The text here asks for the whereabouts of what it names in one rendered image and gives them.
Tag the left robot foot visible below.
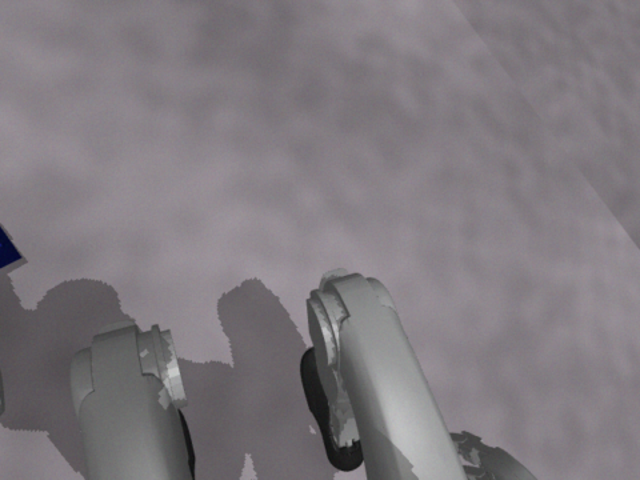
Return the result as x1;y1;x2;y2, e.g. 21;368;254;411
178;409;195;480

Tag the cube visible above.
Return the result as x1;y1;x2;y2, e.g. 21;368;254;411
0;227;22;268

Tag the right robot hand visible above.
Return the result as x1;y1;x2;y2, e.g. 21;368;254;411
450;431;537;480

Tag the right robot foot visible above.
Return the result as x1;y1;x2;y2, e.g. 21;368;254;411
300;347;364;472

